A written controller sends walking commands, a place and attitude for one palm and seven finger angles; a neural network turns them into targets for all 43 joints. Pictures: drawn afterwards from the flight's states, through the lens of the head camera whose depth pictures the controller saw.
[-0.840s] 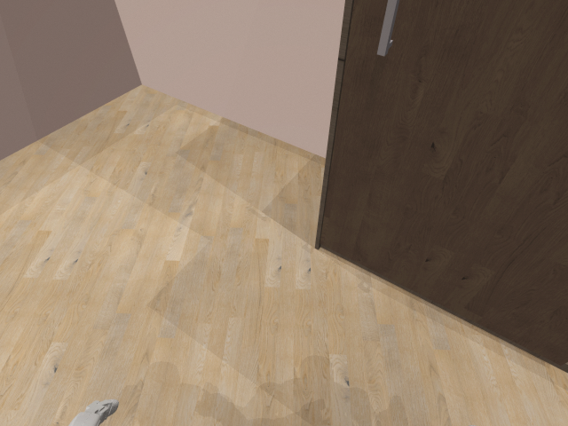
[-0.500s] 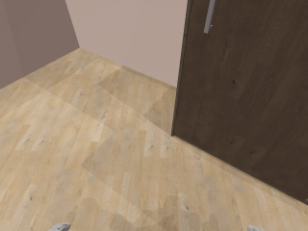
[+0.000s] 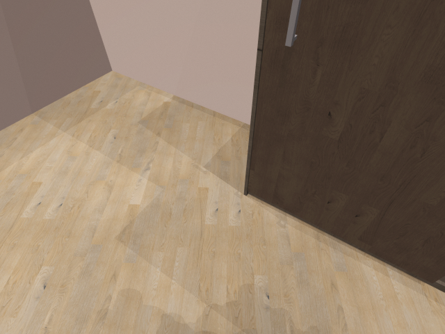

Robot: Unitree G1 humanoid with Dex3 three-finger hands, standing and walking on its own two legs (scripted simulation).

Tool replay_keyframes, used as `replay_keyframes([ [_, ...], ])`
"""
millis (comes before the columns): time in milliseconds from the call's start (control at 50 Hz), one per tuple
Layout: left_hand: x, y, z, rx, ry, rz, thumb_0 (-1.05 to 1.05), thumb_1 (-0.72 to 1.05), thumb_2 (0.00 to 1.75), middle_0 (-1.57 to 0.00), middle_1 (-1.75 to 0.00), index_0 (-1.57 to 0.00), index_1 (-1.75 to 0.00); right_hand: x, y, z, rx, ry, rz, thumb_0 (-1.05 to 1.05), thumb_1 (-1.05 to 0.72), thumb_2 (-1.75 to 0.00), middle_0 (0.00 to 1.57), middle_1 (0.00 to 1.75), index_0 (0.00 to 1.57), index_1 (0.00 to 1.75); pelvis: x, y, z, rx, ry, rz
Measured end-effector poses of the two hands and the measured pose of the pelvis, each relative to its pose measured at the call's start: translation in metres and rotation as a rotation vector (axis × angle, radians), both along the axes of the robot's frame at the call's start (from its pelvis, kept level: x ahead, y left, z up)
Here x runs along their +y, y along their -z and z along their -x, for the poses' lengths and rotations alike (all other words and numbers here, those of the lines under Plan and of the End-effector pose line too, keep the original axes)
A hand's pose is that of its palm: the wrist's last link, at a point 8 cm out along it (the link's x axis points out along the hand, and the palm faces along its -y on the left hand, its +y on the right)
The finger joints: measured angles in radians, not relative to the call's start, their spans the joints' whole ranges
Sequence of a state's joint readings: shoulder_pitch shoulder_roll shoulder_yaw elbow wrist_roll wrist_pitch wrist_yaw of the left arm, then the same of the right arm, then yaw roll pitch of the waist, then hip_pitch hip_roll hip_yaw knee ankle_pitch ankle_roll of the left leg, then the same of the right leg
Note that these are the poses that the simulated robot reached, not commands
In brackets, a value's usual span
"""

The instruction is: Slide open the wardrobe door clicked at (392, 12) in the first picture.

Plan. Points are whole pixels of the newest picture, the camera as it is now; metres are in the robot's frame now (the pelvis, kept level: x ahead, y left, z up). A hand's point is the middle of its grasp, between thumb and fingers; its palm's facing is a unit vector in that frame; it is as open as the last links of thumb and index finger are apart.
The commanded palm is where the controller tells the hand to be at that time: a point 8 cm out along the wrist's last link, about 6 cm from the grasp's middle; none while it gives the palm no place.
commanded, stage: stand and wait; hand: left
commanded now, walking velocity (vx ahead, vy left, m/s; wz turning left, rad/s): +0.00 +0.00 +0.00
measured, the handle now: out of the picture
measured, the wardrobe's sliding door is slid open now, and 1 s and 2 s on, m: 0.00 0.00 0.00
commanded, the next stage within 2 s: look at it before walking up in 0.22 s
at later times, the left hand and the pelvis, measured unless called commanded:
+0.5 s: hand out of the picture +0.08 +0.25 -0.15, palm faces -0.03 -0.94 -0.34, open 7.4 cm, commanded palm none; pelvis +0.00 +0.00 +0.00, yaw +0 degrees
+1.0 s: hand out of the picture +0.08 +0.25 -0.15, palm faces -0.02 -0.94 -0.35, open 7.4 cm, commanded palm none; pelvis +0.01 +0.00 +0.00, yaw +0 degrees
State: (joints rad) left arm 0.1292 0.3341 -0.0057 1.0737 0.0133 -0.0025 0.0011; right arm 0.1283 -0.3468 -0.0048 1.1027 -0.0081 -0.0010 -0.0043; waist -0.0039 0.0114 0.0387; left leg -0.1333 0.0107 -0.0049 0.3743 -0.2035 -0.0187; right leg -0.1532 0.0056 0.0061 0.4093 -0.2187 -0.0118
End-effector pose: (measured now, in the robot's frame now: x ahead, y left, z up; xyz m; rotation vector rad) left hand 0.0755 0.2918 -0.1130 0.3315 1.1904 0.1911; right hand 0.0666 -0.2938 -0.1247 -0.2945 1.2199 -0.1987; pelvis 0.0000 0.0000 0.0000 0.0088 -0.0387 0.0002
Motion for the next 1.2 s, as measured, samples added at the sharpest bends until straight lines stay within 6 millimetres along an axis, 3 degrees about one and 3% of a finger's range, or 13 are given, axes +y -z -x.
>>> replay_keyframes([
  [340, -0.003, 0.003, -0.002, 0.002, 0.004, 0.013, 0.01, 0.90, 0.89, -0.20, -0.30, -0.20, -0.30, 0.001, -0.002, 0.004, 0.016, 0.003, 0.002, 0.00, -0.90, -0.90, 0.21, 0.30, 0.20, 0.30, 0.000, -0.001, 0.000, 0.009, -0.001, 0.003],
  [980, 0.005, 0.001, -0.002, 0.016, -0.015, 0.000, 0.01, 0.90, 0.90, -0.20, -0.30, -0.20, -0.30, 0.006, -0.004, -0.021, -0.018, -0.018, 0.004, 0.00, -0.90, -0.90, 0.21, 0.30, 0.20, 0.30, 0.003, -0.002, -0.007, 0.008, 0.002, 0.002],
  [1080, -0.005, 0.008, 0.001, 0.050, -0.002, 0.010, 0.01, 0.90, 0.90, -0.20, -0.30, -0.20, -0.30, 0.012, 0.002, -0.013, -0.032, 0.025, -0.009, 0.00, -0.91, -0.90, 0.20, 0.30, 0.20, 0.30, 0.002, 0.002, -0.003, 0.015, 0.045, -0.001],
  [1200, -0.030, 0.024, 0.006, 0.094, 0.047, 0.058, 0.01, 0.90, 0.90, -0.20, -0.30, -0.20, -0.30, 0.024, 0.017, 0.017, -0.020, 0.104, -0.056, 0.00, -0.91, -0.90, 0.20, 0.30, 0.20, 0.30, -0.002, 0.011, 0.007, 0.021, 0.103, -0.013],
])
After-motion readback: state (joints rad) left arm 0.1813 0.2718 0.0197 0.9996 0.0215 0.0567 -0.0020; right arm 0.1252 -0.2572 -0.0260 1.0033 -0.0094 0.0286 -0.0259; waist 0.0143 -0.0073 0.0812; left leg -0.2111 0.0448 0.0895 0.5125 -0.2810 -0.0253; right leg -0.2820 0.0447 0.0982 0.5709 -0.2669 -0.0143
